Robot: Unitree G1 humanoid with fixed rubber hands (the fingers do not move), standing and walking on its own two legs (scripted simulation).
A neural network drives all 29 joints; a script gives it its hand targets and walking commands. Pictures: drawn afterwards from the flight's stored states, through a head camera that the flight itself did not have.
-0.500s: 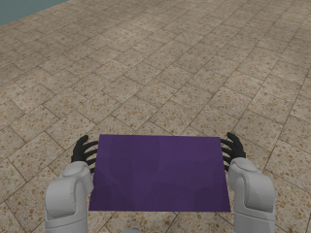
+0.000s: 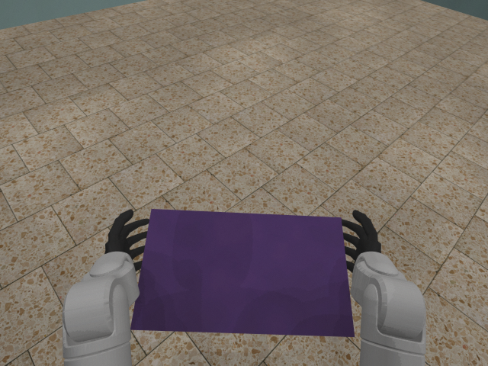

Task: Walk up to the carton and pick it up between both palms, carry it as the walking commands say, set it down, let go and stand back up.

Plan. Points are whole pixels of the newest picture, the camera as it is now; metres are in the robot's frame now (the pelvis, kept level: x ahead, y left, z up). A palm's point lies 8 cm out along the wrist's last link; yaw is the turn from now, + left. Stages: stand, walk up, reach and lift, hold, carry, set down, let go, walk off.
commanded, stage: carry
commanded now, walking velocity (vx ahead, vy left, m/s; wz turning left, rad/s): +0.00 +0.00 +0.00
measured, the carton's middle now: (242, 278) +0.28 +0.01 -0.02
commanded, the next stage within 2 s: none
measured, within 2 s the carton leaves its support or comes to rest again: neither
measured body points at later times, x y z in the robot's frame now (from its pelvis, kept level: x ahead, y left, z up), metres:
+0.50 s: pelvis -0.06 -0.01 +0.00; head -0.12 +0.01 +0.44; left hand +0.21 +0.16 +0.05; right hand +0.21 -0.20 +0.07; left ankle +0.07 +0.06 -0.73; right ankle -0.05 -0.10 -0.73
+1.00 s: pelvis -0.08 +0.00 +0.00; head -0.09 +0.00 +0.45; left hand +0.21 +0.19 +0.05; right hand +0.21 -0.18 +0.04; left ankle +0.05 +0.06 -0.73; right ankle -0.04 -0.10 -0.74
